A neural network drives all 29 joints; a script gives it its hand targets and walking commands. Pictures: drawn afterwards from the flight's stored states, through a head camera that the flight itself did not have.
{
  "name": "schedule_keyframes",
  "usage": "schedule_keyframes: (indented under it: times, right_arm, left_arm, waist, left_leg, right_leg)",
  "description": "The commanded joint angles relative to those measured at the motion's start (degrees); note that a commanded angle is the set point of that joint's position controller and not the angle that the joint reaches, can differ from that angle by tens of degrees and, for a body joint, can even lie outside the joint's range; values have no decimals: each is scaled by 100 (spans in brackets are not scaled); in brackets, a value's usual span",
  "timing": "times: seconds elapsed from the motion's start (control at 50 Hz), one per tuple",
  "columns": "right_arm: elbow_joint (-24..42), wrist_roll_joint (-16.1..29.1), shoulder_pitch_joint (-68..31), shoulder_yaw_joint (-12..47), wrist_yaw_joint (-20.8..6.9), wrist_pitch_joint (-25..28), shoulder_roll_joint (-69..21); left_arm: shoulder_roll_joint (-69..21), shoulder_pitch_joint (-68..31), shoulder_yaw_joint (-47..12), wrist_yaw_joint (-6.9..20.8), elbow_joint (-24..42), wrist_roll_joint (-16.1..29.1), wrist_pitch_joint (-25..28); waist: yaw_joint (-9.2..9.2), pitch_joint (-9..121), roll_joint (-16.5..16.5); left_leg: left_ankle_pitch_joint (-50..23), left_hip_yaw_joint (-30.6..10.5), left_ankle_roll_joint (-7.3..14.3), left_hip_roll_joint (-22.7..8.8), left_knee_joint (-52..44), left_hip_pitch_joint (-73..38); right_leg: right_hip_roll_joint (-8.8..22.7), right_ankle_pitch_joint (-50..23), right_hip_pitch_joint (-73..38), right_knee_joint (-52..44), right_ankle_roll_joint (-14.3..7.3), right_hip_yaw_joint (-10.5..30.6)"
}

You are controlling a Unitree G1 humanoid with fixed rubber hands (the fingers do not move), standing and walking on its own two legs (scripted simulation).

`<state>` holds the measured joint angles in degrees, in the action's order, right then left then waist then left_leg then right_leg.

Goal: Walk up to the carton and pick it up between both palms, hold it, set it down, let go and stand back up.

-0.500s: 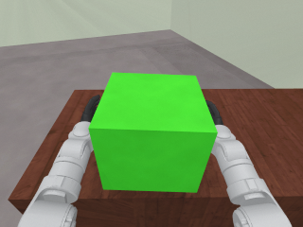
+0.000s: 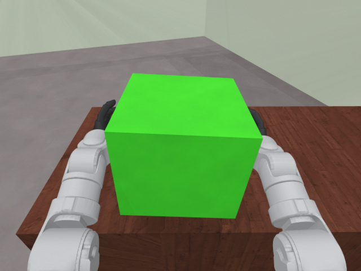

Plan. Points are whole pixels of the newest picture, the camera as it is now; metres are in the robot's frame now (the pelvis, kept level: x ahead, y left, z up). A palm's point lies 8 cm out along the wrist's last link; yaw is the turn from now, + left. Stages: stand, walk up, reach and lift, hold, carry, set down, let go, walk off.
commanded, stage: reach and lift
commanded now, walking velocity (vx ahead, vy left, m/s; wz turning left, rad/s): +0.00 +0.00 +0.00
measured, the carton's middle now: (180, 141) +0.40 +0.01 +0.15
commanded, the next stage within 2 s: hold in 0.46 s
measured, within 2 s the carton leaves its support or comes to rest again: neither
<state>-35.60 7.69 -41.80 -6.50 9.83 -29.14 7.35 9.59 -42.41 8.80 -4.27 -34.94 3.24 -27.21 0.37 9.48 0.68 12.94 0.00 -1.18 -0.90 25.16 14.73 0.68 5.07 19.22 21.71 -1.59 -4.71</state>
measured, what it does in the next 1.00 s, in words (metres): stands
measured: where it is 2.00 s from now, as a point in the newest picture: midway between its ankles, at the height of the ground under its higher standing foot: outside the picture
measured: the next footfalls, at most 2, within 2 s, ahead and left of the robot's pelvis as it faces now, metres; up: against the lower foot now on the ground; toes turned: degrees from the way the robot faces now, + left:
none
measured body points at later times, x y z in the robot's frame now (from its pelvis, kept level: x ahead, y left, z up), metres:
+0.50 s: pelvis +0.00 +0.00 +0.00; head -0.05 +0.00 +0.45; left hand +0.40 +0.18 +0.20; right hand +0.39 -0.17 +0.17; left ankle +0.00 +0.13 -0.74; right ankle +0.07 -0.10 -0.74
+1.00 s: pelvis -0.01 +0.00 +0.00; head -0.06 -0.01 +0.45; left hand +0.39 +0.18 +0.21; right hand +0.39 -0.17 +0.20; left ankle +0.00 +0.13 -0.74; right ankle +0.07 -0.10 -0.74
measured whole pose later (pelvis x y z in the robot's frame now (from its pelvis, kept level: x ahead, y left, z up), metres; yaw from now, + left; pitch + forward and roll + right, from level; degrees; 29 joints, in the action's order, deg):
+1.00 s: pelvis -0.01 +0.00 +0.00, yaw +0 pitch +2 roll +0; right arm -28.6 7.7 -42.7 -6.5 9.6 -35.9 8.1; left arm 9.6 -41.5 8.8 -5.1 -25.1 2.3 -35.8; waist 0.4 10.4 0.7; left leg 12.7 -0.2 -1.1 -0.9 25.6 14.7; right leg 0.6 4.6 18.9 21.7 -1.6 -4.7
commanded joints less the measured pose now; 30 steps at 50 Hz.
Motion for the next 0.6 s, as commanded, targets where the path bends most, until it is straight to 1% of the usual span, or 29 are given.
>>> schedule_keyframes:
  times: [0.0,0.02,0.04,0.06,0.08,0.1,0.12,0.14,0.16,0.18,0.22,0.24,0.26,0.28,0.3,0.32,0.34,0.36,0.38,0.4,0.42,0.44,0.46,0.48,0.5,0.52,0.54,0.56,0.58]
  right_arm:
    - [3235,1210,-5646,2382,-840,703,-3948]
    - [3186,1195,-5806,2389,-865,678,-4035]
    - [3284,1207,-5757,2427,-854,681,-4038]
    - [3238,1204,-5811,2353,-864,660,-4043]
    - [3362,1224,-5866,2351,-882,653,-3933]
    - [3294,1227,-5868,2362,-867,636,-3950]
    - [3426,1237,-5995,2383,-860,649,-3995]
    - [3526,1339,-5930,2505,-881,664,-4106]
    - [3387,1312,-5655,2492,-856,602,-4016]
    - [3593,1396,-5836,2565,-856,623,-3995]
    - [3332,1270,-5858,2355,-849,561,-3915]
    - [3626,1353,-5954,2532,-864,604,-4017]
    - [3478,1307,-5931,2460,-851,536,-4039]
    - [3316,1363,-5786,2433,-891,513,-3896]
    - [3238,1331,-5841,2337,-890,494,-3847]
    - [3269,1260,-5891,2330,-904,494,-3903]
    - [3153,1267,-5827,2299,-904,463,-3892]
    - [3273,1252,-6031,2323,-897,477,-3892]
    - [3452,1316,-6150,2356,-909,519,-3896]
    - [3486,1320,-6060,2363,-886,496,-3939]
    - [3517,1360,-6087,2439,-882,499,-3873]
    - [3420,1347,-6076,2382,-899,461,-3947]
    - [3334,1279,-6058,2338,-885,458,-3907]
    - [3249,1252,-6220,2217,-898,457,-3893]
    - [3389,1289,-6280,2288,-900,493,-4004]
    - [3351,1296,-6377,2279,-926,475,-3993]
    - [3247,1308,-6284,2301,-938,465,-4002]
    - [3465,1400,-6240,2409,-926,486,-4059]
    - [3291,1354,-6223,2327,-926,432,-4000]
  left_arm:
    - [-4457,-4391,-2085,959,2747,480,12]
    - [-4463,-4602,-2034,938,2763,518,32]
    - [-4418,-4536,-2040,965,2744,494,-1]
    - [-4527,-4569,-2066,953,2769,540,-35]
    - [-4587,-4529,-2112,928,2740,585,-55]
    - [-4529,-4527,-2081,951,2735,522,-91]
    - [-4478,-4697,-2088,937,2896,560,-58]
    - [-4601,-4818,-2248,887,3227,663,-26]
    - [-4533,-4617,-2223,904,3143,593,-72]
    - [-4503,-4630,-2211,888,3232,589,-98]
    - [-4467,-4508,-2103,940,2754,531,-172]
    - [-4565,-4645,-2236,914,3093,652,-134]
    - [-4537,-4605,-2154,921,2959,591,-177]
    - [-4550,-4580,-2159,902,3034,543,-201]
    - [-4550,-4737,-2237,887,3096,559,-212]
    - [-4530,-4857,-2210,892,3156,609,-204]
    - [-4451,-4779,-2096,902,3002,551,-236]
    - [-4437,-4742,-2092,926,2959,536,-261]
    - [-4540,-4802,-2186,918,3010,612,-274]
    - [-4545,-4704,-2194,920,3006,663,-280]
    - [-4471,-4722,-2214,918,3025,607,-287]
    - [-4541,-4921,-2242,902,3182,646,-285]
    - [-4460,-4759,-2040,923,2859,564,-301]
    - [-4456,-4855,-2044,941,2714,588,-311]
    - [-4473,-4920,-2111,919,2871,605,-294]
    - [-4531,-5174,-2198,889,2986,683,-284]
    - [-4469,-5058,-2109,892,2950,633,-300]
    - [-4574,-5111,-2272,870,3303,745,-272]
    - [-4505,-5202,-2186,878,3183,711,-267]
  waist:
    - [188,3252,-72]
    - [166,3367,-160]
    - [161,3296,-188]
    - [221,3328,-83]
    - [217,3423,-127]
    - [193,3358,-125]
    - [167,3550,-185]
    - [183,3799,-33]
    - [200,3619,-21]
    - [120,3629,-9]
    - [231,3308,-85]
    - [164,3669,-140]
    - [167,3553,-77]
    - [151,3351,29]
    - [254,3375,54]
    - [252,3519,40]
    - [207,3255,-9]
    - [201,3250,-63]
    - [202,3459,33]
    - [231,3460,-113]
    - [201,3452,-12]
    - [214,3438,-2]
    - [183,3234,-112]
    - [233,3153,-73]
    - [166,3365,-90]
    - [211,3492,-7]
    - [152,3366,-47]
    - [198,3706,72]
    - [210,3499,-15]
  left_leg:
    - [-1576,-384,-37,566,-530,302]
    - [-1395,-367,-3,541,-540,326]
    - [-1266,-365,44,560,-570,432]
    - [-1373,-380,1,534,-582,415]
    - [-1410,-397,15,543,-570,365]
    - [-1321,-390,12,524,-573,370]
    - [-1339,-376,29,515,-562,380]
    - [-1666,-405,-20,530,-478,277]
    - [-1721,-403,-38,528,-481,256]
    - [-1696,-407,-37,528,-453,291]
    - [-1389,-430,-15,521,-531,397]
    - [-1557,-401,-7,497,-509,350]
    - [-1527,-411,-19,501,-520,378]
    - [-1509,-419,-40,479,-545,336]
    - [-1476,-438,-81,460,-550,267]
    - [-1459,-451,-71,453,-548,309]
    - [-1288,-408,-23,467,-590,424]
    - [-1209,-399,1,465,-623,482]
    - [-1334,-398,-26,467,-585,396]
    - [-1350,-433,13,475,-572,420]
    - [-1442,-425,-10,488,-555,448]
    - [-1428,-462,-42,451,-587,361]
    - [-1130,-407,22,490,-605,547]
    - [-964,-402,33,480,-668,582]
    - [-966,-380,37,490,-648,632]
    - [-983,-403,20,464,-642,580]
    - [-1044,-395,62,470,-641,591]
    - [-1412,-373,-13,481,-554,431]
    - [-1184,-428,14,455,-604,433]
  right_leg:
    - [-292,-1983,-3771,-79,243,595]
    - [-286,-1752,-3669,-70,244,558]
    - [-249,-1765,-3716,-86,259,609]
    - [-269,-1809,-3709,-55,231,583]
    - [-292,-1818,-3738,-51,234,565]
    - [-271,-1720,-3695,-84,228,607]
    - [-280,-1793,-3700,-37,253,596]
    - [-299,-2055,-3783,22,227,609]
    - [-291,-2202,-3770,18,229,614]
    - [-312,-2141,-3779,22,244,614]
    - [-301,-1823,-3633,-79,234,614]
    - [-318,-2000,-3696,-2,245,606]
    - [-308,-1940,-3702,-20,220,641]
    - [-347,-1769,-3559,-51,203,569]
    - [-342,-1708,-3528,-69,189,583]
    - [-320,-1678,-3581,-55,175,620]
    - [-296,-1609,-3553,-55,200,609]
    - [-307,-1548,-3582,-73,216,622]
    - [-325,-1615,-3576,-44,190,609]
    - [-314,-1746,-3629,-32,215,602]
    - [-318,-1857,-3672,-40,207,645]
    - [-335,-1768,-3550,-20,210,609]
    - [-277,-1589,-3569,-84,220,643]
    - [-279,-1340,-3463,-121,208,615]
    - [-283,-1341,-3534,-90,211,640]
    - [-305,-1265,-3459,-53,211,615]
    - [-295,-1417,-3492,-46,203,640]
    - [-321,-1752,-3616,30,194,620]
    - [-328,-1464,-3436,-43,216,637]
